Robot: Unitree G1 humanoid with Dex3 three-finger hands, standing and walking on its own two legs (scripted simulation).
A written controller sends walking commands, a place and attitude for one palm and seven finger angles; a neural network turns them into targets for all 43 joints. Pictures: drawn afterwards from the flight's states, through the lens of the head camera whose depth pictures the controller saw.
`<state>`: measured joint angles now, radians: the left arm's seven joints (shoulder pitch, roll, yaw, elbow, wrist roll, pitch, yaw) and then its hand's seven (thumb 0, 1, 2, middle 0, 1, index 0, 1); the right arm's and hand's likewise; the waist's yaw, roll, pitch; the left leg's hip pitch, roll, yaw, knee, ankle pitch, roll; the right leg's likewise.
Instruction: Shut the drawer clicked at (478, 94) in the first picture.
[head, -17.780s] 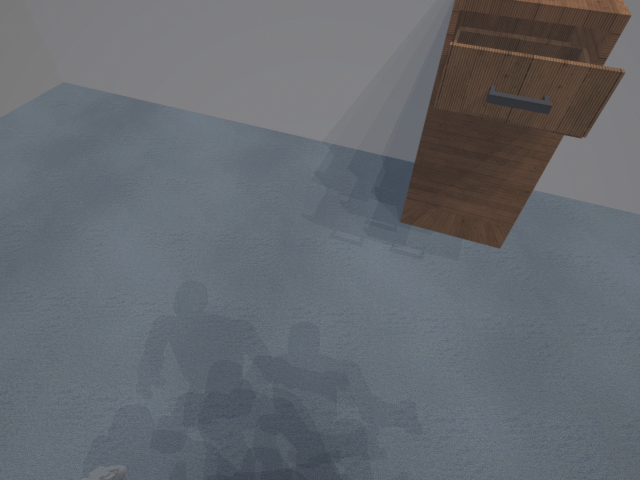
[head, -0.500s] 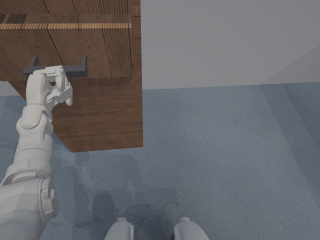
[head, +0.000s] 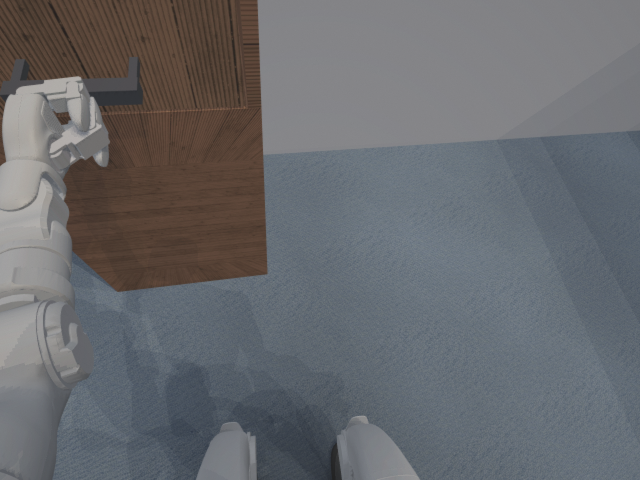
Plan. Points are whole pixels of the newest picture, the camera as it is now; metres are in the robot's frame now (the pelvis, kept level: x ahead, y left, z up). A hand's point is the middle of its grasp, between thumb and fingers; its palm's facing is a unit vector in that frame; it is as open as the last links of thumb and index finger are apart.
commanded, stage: push the drawer shut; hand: left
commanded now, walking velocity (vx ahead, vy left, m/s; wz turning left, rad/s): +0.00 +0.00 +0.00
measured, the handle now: (77, 80) +0.59 +0.26 +0.08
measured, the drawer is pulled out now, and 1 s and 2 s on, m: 0.00 0.00 0.00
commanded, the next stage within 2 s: pull the fist back off the drawer in 0.50 s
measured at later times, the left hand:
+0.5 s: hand (91, 126) +0.51 +0.23 +0.08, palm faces +0.08 -1.00 -0.04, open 3.1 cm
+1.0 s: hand (90, 126) +0.51 +0.23 +0.08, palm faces +0.09 -1.00 -0.03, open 3.1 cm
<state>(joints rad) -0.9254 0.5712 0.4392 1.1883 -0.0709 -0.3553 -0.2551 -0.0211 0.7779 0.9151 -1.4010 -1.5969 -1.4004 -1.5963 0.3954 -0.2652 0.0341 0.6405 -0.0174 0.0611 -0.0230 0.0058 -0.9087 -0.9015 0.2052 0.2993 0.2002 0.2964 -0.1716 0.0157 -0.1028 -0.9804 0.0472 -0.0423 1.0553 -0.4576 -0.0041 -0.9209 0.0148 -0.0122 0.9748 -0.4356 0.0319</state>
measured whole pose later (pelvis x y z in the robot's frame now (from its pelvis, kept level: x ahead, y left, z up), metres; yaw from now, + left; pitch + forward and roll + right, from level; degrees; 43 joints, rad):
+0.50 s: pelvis -0.03 +0.00 -0.01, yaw +1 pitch +24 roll -5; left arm -1.11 0.68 0.36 1.31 -0.05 -0.30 -0.23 0.01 0.67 0.96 -1.40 -1.60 -1.40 -1.60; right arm 0.37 -0.28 0.08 0.66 -0.02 -0.02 -0.05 0.00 -0.91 -0.90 0.21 0.30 0.20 0.30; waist -0.22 0.02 -0.10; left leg -1.11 0.04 -0.09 1.12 -0.43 -0.01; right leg -1.03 0.01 -0.05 1.02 -0.41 0.03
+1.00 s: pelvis -0.03 +0.01 -0.01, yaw +1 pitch +24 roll -5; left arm -1.09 0.63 0.37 1.26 -0.04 -0.29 -0.21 0.01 0.66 0.93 -1.40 -1.60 -1.40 -1.60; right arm 0.41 -0.26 0.07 0.66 -0.04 -0.02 -0.02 0.01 -0.91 -0.90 0.21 0.30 0.20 0.30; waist -0.20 0.02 -0.10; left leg -1.11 0.03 -0.08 1.11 -0.42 0.00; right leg -1.02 0.00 -0.05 1.01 -0.41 0.04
